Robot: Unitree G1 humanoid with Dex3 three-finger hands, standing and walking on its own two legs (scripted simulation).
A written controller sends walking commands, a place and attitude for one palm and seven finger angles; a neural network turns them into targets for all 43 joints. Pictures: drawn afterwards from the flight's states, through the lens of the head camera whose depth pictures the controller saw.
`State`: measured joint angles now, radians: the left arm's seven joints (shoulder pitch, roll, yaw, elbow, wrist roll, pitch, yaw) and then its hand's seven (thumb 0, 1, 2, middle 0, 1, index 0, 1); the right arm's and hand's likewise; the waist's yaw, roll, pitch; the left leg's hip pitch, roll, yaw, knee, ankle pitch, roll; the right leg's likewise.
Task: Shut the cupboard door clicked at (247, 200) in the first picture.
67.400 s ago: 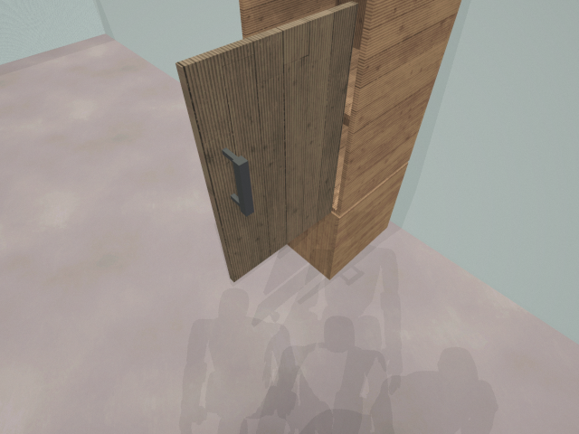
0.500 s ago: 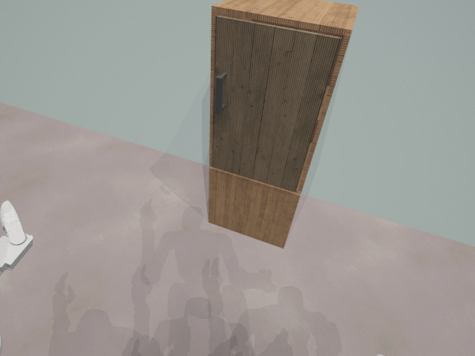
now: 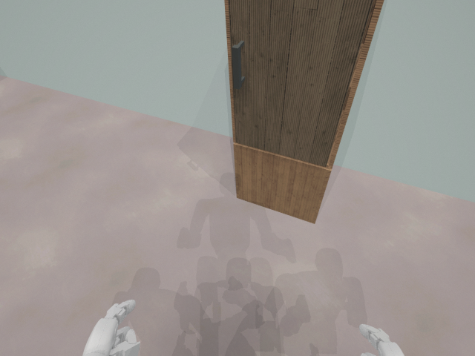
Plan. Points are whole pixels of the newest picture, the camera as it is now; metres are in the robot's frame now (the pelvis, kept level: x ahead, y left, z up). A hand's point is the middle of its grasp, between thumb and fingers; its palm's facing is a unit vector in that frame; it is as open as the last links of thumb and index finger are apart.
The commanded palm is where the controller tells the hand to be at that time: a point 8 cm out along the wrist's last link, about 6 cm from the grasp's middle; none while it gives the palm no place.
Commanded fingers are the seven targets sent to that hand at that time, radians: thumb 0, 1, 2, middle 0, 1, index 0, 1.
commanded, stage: let the arm hang, fingers relaxed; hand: left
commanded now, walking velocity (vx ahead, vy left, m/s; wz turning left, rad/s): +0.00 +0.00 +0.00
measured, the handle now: (239, 65) +0.93 +0.03 +0.03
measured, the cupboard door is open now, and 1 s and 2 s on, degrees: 0 0 0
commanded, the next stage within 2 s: look to check the result in 0.90 s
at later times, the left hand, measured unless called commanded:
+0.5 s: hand out of the picture -0.03 +0.20 -0.15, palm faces +0.01 -0.97 -0.24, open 7.3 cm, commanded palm none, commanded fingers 0.00 0.90 0.90 -0.20 -0.30 -0.20 -0.30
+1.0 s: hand out of the picture -0.05 +0.16 -0.16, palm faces +0.02 -0.99 -0.14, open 7.3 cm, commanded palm none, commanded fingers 0.00 0.90 0.90 -0.20 -0.30 -0.20 -0.30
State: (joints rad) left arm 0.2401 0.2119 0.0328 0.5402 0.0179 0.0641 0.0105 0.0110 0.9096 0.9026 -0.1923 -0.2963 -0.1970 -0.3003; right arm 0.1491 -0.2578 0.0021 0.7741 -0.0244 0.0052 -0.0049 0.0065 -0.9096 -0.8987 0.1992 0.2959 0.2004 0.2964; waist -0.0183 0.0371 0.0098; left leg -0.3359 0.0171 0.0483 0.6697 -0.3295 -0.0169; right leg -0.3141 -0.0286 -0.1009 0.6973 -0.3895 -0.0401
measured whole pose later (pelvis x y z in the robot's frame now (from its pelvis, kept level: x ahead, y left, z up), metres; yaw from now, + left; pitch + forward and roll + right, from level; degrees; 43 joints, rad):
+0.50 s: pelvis -0.01 +0.00 +0.02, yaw -1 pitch -3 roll +0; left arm 0.32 0.18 0.01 1.14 0.00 0.01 0.03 0.00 0.92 0.90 -0.20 -0.30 -0.20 -0.30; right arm 0.32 -0.14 0.01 1.13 -0.01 0.02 -0.03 0.00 -0.91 -0.90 0.20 0.30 0.20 0.30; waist 0.00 0.03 0.03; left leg -0.16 0.03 0.07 0.40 -0.20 0.00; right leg -0.13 0.01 -0.09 0.38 -0.21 -0.03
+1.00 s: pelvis -0.02 +0.02 +0.02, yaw -2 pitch -2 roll +0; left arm 0.35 0.10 0.01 1.16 0.01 0.00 0.03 0.01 0.91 0.90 -0.20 -0.30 -0.20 -0.30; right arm 0.36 -0.10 0.00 1.13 -0.01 0.01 -0.04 0.00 -0.91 -0.90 0.20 0.30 0.20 0.30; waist -0.01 0.00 0.01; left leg -0.19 0.02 0.09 0.42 -0.19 0.01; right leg -0.17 -0.01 -0.07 0.42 -0.21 -0.02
